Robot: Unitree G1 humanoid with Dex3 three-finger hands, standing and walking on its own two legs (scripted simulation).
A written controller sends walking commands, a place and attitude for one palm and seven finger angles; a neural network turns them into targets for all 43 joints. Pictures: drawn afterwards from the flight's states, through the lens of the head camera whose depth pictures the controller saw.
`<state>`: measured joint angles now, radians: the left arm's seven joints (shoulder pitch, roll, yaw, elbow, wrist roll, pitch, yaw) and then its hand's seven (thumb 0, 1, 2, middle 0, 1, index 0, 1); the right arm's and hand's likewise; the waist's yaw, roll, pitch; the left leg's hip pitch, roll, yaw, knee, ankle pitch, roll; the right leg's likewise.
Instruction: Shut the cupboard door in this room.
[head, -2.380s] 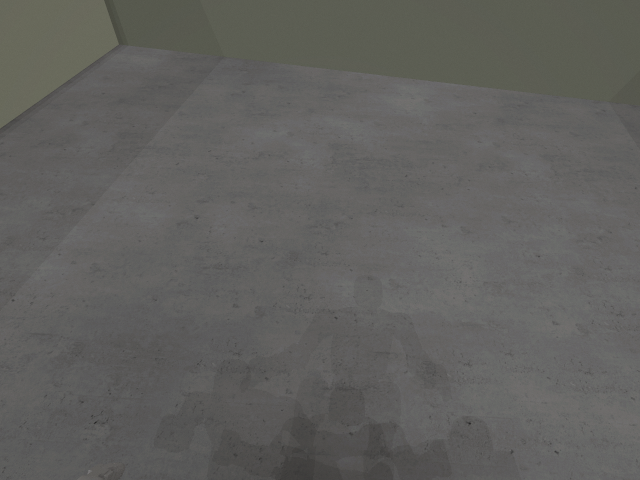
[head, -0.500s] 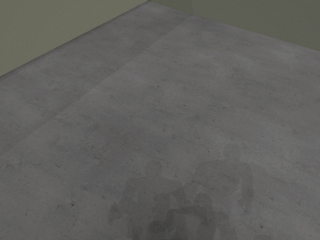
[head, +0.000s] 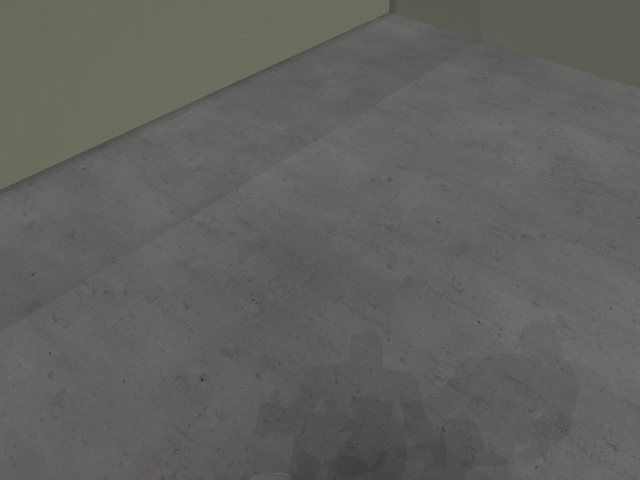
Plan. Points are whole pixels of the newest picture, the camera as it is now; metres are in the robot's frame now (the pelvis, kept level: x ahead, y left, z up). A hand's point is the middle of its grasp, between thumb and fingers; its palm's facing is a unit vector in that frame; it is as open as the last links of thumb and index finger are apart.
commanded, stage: turn or walk to find it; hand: left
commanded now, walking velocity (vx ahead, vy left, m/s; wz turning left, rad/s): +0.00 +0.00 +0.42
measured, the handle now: out of the picture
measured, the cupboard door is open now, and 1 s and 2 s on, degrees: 81 81 81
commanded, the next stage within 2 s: none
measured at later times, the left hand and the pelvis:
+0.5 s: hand out of the picture -0.02 +0.26 -0.17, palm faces +0.24 -0.94 -0.23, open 7.4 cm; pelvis -0.02 +0.04 +0.01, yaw +11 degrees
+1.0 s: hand out of the picture -0.06 +0.20 -0.15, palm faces +0.43 -0.87 -0.25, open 7.4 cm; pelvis -0.04 +0.00 +0.01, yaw +25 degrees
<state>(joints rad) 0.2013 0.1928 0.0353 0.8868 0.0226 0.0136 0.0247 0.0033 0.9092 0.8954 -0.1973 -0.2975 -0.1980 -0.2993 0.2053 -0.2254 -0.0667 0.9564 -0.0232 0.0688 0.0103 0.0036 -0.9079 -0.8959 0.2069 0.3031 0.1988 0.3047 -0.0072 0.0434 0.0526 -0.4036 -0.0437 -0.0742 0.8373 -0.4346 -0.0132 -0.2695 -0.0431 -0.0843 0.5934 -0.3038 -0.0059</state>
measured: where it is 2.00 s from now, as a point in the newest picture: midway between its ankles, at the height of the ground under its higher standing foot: outside the picture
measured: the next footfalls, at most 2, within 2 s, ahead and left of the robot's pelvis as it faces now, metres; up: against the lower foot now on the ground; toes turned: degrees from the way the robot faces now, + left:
left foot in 0.32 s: +0.00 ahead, +0.14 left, +0.00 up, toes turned +13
right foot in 0.74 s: +0.04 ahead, -0.09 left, +0.00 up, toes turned +15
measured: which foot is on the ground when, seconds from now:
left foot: up 0.00-0.30, down 0.32-0.76, up 0.78-1.00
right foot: down 0.00-0.32, up 0.34-0.72, down 0.74-1.00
